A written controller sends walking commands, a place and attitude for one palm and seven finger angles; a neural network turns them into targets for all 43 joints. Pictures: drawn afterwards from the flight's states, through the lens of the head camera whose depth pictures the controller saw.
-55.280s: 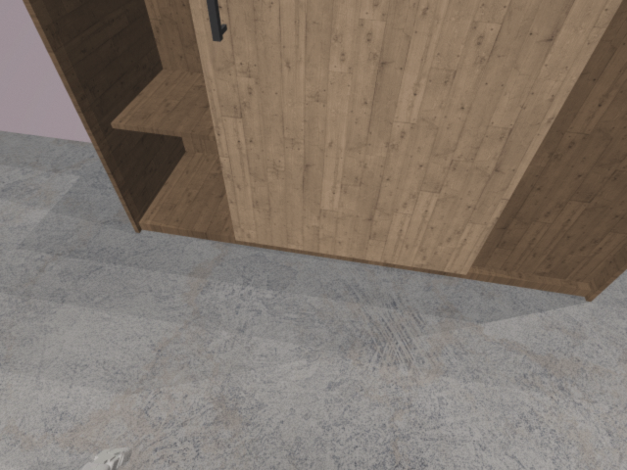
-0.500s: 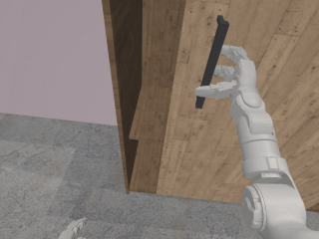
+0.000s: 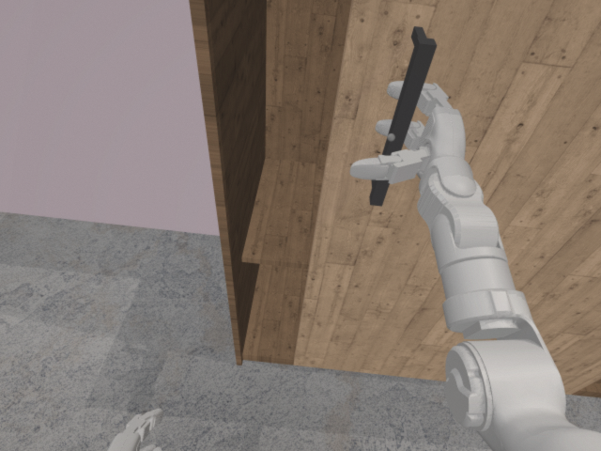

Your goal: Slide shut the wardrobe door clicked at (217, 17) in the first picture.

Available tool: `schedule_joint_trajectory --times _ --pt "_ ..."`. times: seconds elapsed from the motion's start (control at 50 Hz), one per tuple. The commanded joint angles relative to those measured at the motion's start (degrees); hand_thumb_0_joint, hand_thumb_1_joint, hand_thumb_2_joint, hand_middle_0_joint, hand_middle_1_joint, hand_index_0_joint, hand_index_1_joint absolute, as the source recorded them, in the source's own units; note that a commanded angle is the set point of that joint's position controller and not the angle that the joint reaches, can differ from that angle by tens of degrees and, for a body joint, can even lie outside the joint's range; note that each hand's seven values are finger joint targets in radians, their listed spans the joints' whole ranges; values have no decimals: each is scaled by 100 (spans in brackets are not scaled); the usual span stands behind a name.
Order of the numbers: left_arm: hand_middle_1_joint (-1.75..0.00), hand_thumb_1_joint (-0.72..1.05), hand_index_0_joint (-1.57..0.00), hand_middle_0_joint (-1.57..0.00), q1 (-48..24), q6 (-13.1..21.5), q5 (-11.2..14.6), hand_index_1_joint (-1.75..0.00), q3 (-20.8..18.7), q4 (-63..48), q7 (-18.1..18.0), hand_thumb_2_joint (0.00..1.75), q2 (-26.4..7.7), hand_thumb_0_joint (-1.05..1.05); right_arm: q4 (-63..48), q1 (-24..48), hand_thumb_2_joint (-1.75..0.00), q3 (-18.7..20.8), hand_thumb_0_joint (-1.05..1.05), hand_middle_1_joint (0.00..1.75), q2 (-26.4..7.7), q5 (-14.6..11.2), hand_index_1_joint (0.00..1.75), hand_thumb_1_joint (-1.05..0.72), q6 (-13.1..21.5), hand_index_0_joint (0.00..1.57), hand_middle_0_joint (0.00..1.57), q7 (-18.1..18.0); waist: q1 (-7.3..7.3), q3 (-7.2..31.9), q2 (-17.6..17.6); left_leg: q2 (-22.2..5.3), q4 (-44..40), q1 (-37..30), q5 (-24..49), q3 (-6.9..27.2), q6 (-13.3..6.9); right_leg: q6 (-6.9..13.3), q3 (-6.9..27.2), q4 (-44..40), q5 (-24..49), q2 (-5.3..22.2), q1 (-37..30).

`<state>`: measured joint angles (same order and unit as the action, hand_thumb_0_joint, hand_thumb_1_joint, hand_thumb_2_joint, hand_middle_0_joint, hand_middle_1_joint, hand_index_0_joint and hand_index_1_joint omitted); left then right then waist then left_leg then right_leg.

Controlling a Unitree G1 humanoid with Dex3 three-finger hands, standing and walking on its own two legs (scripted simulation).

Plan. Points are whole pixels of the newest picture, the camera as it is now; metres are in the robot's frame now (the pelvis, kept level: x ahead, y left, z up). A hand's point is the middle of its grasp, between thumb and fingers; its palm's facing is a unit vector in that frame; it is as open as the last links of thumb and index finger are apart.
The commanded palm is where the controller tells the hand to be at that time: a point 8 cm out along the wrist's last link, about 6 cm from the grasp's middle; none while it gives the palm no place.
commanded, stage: slide the fingers in behind the handle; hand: right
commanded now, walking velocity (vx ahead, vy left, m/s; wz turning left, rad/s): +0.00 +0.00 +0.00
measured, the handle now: (394, 127) +0.49 -0.06 +0.21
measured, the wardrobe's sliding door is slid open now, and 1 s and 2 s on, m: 0.17 0.17 0.17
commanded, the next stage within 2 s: grip the handle and tug to test in 0.36 s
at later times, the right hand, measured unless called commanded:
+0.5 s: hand (383, 138) +0.43 -0.04 +0.23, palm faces -0.03 +1.00 +0.02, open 14.0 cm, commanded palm +0.41 -0.10 +0.22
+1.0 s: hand (390, 140) +0.43 -0.05 +0.23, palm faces -0.02 +1.00 +0.02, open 8.0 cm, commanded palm +0.41 -0.10 +0.22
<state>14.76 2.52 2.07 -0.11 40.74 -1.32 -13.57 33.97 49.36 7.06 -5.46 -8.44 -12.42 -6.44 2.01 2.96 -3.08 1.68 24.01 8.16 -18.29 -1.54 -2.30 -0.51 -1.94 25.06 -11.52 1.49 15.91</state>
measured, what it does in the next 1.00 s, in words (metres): stands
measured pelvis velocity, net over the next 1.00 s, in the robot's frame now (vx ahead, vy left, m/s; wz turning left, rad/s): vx -0.01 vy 0.00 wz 0.00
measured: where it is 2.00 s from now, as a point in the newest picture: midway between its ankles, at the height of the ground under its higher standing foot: outside the picture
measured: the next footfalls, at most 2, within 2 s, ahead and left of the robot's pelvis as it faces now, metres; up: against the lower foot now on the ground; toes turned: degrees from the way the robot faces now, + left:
none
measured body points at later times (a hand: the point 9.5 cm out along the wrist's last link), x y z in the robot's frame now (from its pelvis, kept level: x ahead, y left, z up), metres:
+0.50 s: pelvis +0.00 +0.00 +0.00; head -0.01 +0.02 +0.45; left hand +0.12 +0.24 -0.12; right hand +0.43 -0.10 +0.23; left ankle -0.07 +0.09 -0.74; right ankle +0.01 -0.13 -0.74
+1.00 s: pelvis -0.01 +0.00 +0.00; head -0.02 +0.02 +0.45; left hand +0.10 +0.24 -0.12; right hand +0.42 -0.10 +0.23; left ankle -0.07 +0.09 -0.74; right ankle +0.01 -0.13 -0.74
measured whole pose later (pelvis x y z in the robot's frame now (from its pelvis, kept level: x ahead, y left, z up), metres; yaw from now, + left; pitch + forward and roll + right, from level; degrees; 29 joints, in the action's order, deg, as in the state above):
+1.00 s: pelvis -0.01 +0.00 +0.00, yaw +0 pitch +1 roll +0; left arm 14.9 2.2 2.1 -0.1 40.8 -1.3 -13.5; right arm 33.1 48.6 6.2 -4.9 -8.6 -12.6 -7.4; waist 2.3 2.9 -3.3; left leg 1.7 24.0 7.7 -17.5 -1.5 -2.2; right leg -0.4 -1.9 24.7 -10.6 1.5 15.2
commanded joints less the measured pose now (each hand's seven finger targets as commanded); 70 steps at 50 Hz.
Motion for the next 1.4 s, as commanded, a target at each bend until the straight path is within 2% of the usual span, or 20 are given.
schedule_joint_trajectory --times 0.0,0.12,0.18,0.2,0.24,0.36,0.44,0.5,0.58,0.6,0.68,0.76,0.8,0.82,0.84,0.9,1.04,1.08,1.12,1.38 --pt "-30 90 -20 -20 -253 208 1 -30 -196 -675 -51 90 -616 0 -1150 2838 -30 34 0 120 -644 5 120 50 306 30 30 15 56 1613 808 -10 -219 109 3087 51 240 361 -33 197 1752 -262 -1331" --pt "-30 90 -20 -20 -263 255 22 -30 -227 -695 -16 90 -606 0 -1381 3034 -30 -90 0 120 -516 19 120 50 355 30 30 -39 90 1749 773 32 -180 262 3015 29 221 363 24 234 1848 -236 -1521" --pt "-30 90 -20 -20 -265 262 7 -30 -230 -702 -9 90 -615 0 -1458 2957 -30 -42 0 120 -541 -13 120 50 338 30 30 -28 60 1907 830 21 -143 155 3221 36 227 369 5 253 1980 -255 -1562" --pt "-30 90 -20 -20 -275 233 -10 -30 -234 -704 -12 90 -630 0 -1427 2820 -30 71 0 120 -700 -14 120 50 350 30 30 -41 -17 1953 906 -4 -129 -18 3225 26 212 356 8 240 1993 -260 -1478" --pt "-30 90 -20 -20 -336 258 11 -30 -232 -763 9 90 -591 0 -1726 2919 -30 -52 0 120 -563 3 120 50 398 30 30 -38 10 2028 743 21 -109 38 3287 31 209 355 1 246 2078 -252 -1626" --pt "-30 90 -20 -20 -371 233 5 -30 -227 -782 48 90 -586 0 -1781 2719 -30 -51 0 120 -531 43 120 50 328 30 30 -166 -32 1859 719 43 -115 110 3201 -2 187 333 16 221 2116 -220 -1620" --pt "-30 90 -20 -20 -427 152 -4 -30 -209 -798 28 90 -594 0 -1647 2504 -30 138 0 120 -692 21 120 50 194 30 30 -181 -75 1689 1030 27 -170 11 3162 13 223 343 -11 152 1908 -230 -1401" --pt "-30 90 -20 -20 -498 89 1 -30 -191 -835 -2 90 -579 0 -1688 2433 -36 119 0 122 -715 46 122 36 152 32 32 -168 -100 1602 878 -9 -208 -84 3093 29 207 340 -44 129 1833 -249 -1345" --pt "-30 90 -20 -20 -512 161 33 -30 -195 -846 9 90 -540 0 -1941 2742 -44 -271 0 125 -350 56 125 17 221 33 33 -113 48 1594 582 43 -247 277 2810 28 192 339 17 169 1755 -210 -1643" --pt "-30 90 -20 -20 -489 160 16 -30 -192 -816 1 90 -536 0 -1866 2788 -46 -362 0 125 -258 52 125 13 236 34 34 -107 71 1563 654 33 -261 240 2743 11 174 337 30 172 1738 -214 -1632" --pt "-30 90 -20 -20 -463 207 21 -30 -192 -732 -43 90 -590 0 -1696 2944 -54 -111 0 128 -528 -54 128 -6 225 36 36 -72 88 1609 869 50 -307 311 2587 42 213 349 56 135 1526 -233 -1554" --pt "-30 90 -20 -20 -438 224 6 -30 -173 -713 -45 90 -580 0 -1536 3015 -62 -43 0 131 -588 -22 131 -25 274 38 38 -97 52 1657 773 23 -295 270 2560 57 212 348 44 108 1502 -244 -1503" --pt "-30 90 -20 -20 -425 201 -18 -30 -172 -723 -40 90 -589 0 -1503 2869 -66 73 0 132 -741 -15 132 -34 330 39 39 -93 -41 1789 714 -15 -255 24 2697 57 184 334 43 104 1627 -270 -1438" --pt "-30 90 -20 -20 -438 209 0 -30 -180 -745 -39 90 -595 0 -1482 2799 -68 182 0 133 -838 -39 133 -39 344 40 40 -81 -32 1784 847 9 -273 52 2784 74 213 353 33 108 1628 -257 -1423" --pt "-30 90 -20 -20 -453 198 3 -30 -176 -750 -38 90 -586 0 -1511 2775 -70 115 0 133 -781 -25 133 -43 353 40 40 -55 -33 1804 705 -8 -253 28 2865 90 215 344 1 110 1662 -257 -1455" --pt "-30 90 -20 -20 -409 205 6 -30 -176 -744 -26 90 -568 0 -1384 2766 -76 -8 0 135 -610 5 135 -57 360 42 42 -57 -6 1587 774 -5 -299 112 2682 51 205 340 8 92 1526 -256 -1378" --pt "-30 90 -20 -20 -348 238 18 -30 -192 -716 -51 90 -626 0 -1282 2896 -90 118 0 140 -791 10 140 -90 352 45 45 -61 32 1478 842 29 -358 280 2388 77 225 354 18 40 1313 -227 -1333" --pt "-30 90 -20 -20 -355 227 10 -30 -194 -744 -56 90 -616 0 -1331 2747 -90 219 0 140 -897 13 140 -90 348 45 45 -58 -29 1621 837 14 -321 135 2593 81 227 354 -8 56 1460 -232 -1340" --pt "-30 90 -20 -20 -379 242 20 -30 -201 -767 -40 90 -586 0 -1473 2778 -90 64 0 140 -715 18 140 -90 390 45 45 -45 -9 1689 650 25 -312 153 2635 65 209 345 1 82 1556 -231 -1441" --pt "-30 90 -20 -20 -335 225 -17 -30 -204 -705 -31 90 -605 0 -1504 2818 -90 149 0 140 -751 22 140 -90 280 45 45 -168 -4 1700 890 25 -285 106 2841 59 230 350 -14 95 1670 -234 -1432"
